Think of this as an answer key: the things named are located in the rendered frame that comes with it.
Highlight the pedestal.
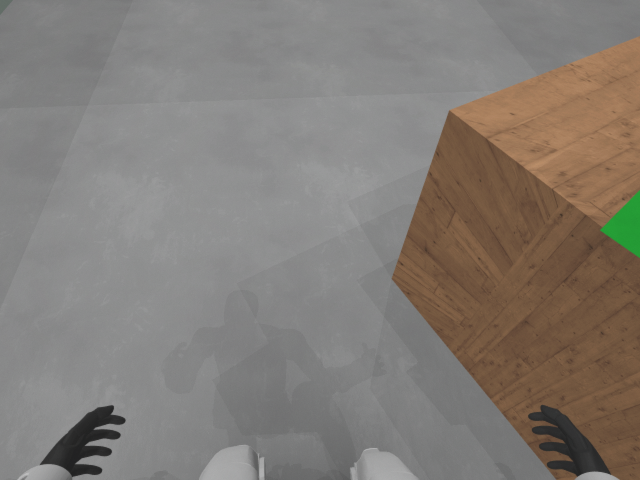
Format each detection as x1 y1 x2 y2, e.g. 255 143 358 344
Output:
392 36 640 480

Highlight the robot right thigh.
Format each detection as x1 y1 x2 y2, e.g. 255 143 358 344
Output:
350 452 419 480

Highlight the robot left hand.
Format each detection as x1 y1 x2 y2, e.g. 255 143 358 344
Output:
40 405 126 477

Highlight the carton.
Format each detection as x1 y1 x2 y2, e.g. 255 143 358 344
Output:
600 190 640 258

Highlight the robot right hand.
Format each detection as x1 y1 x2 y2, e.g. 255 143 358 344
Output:
528 405 611 476

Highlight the robot right shin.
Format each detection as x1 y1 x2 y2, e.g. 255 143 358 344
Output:
360 448 380 458

